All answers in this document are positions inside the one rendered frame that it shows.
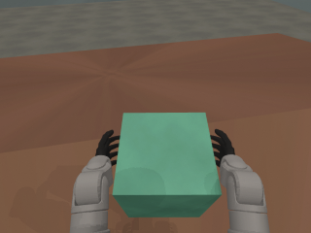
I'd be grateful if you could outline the carton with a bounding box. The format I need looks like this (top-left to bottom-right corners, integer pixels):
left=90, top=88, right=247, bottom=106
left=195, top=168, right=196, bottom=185
left=112, top=113, right=222, bottom=217

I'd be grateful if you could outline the robot left forearm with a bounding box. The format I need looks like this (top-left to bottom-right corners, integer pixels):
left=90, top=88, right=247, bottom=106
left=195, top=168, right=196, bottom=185
left=69, top=155, right=114, bottom=233

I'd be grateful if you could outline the right robot hand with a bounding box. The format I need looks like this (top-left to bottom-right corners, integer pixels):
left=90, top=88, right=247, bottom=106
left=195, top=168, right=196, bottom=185
left=210, top=129, right=235, bottom=167

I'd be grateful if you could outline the robot right forearm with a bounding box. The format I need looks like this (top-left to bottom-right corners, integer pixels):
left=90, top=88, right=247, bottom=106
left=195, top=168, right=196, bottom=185
left=220, top=154, right=270, bottom=233

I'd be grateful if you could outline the left robot hand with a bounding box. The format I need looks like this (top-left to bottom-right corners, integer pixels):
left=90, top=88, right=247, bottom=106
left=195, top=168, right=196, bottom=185
left=95, top=129, right=121, bottom=166

